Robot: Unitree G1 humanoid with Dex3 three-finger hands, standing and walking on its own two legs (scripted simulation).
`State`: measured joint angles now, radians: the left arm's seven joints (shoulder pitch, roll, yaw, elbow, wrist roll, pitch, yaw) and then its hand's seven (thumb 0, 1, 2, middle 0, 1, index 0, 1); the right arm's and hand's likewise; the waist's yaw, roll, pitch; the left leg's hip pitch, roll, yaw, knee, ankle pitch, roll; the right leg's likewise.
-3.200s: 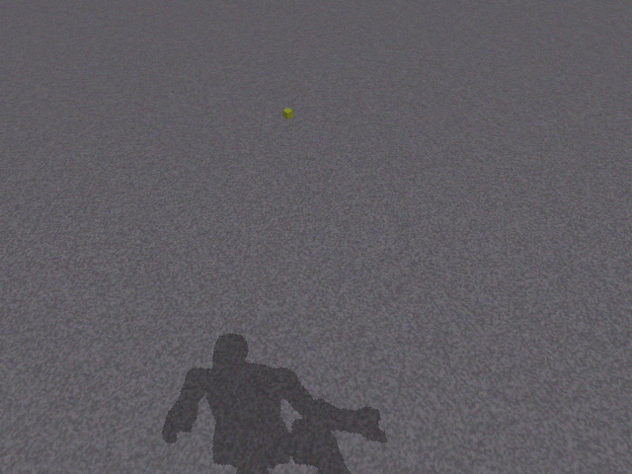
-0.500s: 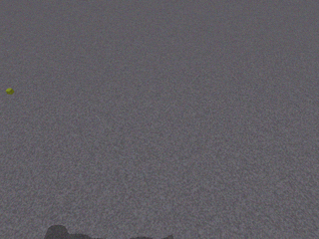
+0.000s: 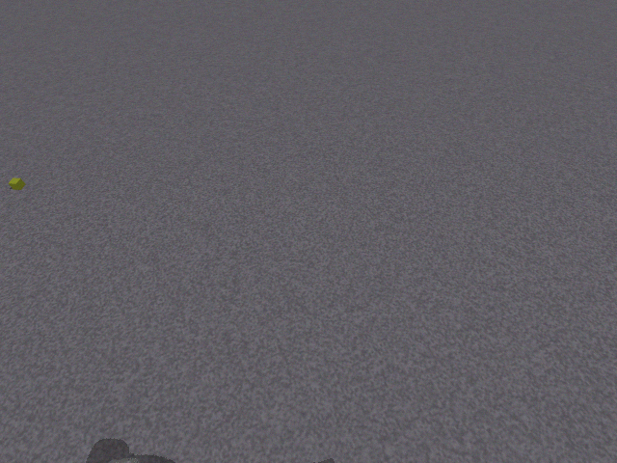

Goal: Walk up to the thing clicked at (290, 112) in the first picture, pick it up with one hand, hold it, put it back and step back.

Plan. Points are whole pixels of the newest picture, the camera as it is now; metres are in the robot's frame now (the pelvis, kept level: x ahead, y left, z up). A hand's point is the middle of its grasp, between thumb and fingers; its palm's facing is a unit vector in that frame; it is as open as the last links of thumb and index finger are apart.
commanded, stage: stand
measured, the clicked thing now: (17, 183) +1.47 +1.44 -0.76
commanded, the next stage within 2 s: none
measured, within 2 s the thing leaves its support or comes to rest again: neither
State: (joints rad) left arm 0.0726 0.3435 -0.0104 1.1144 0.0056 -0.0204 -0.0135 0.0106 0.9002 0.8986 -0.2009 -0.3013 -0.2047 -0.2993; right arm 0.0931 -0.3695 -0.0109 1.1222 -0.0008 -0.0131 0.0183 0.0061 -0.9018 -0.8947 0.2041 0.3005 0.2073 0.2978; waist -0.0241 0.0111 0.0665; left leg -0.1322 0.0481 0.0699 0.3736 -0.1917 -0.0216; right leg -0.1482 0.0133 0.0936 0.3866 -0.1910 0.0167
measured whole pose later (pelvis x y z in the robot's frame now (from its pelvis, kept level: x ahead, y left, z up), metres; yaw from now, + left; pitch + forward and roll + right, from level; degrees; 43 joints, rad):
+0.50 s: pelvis +0.00 +0.01 +0.00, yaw +2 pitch -2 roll +0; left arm 0.12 0.35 0.00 1.15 0.01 -0.01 -0.01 0.01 0.90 0.90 -0.20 -0.30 -0.20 -0.30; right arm 0.09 -0.35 -0.02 1.15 -0.01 -0.01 0.02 0.01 -0.90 -0.89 0.20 0.30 0.21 0.30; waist -0.01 0.00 0.05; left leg -0.14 0.03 0.05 0.34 -0.16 -0.01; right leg -0.13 -0.01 0.07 0.33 -0.16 0.03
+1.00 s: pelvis +0.01 +0.01 +0.00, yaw +2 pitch -2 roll +0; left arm 0.11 0.35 0.00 1.13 0.01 -0.01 -0.01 0.01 0.90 0.90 -0.20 -0.30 -0.20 -0.30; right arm 0.09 -0.35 -0.01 1.14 0.00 -0.01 0.02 0.01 -0.90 -0.89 0.20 0.30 0.21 0.30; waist -0.01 0.00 0.05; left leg -0.12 0.01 0.04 0.33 -0.17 0.00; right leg -0.11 -0.02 0.06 0.32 -0.17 0.04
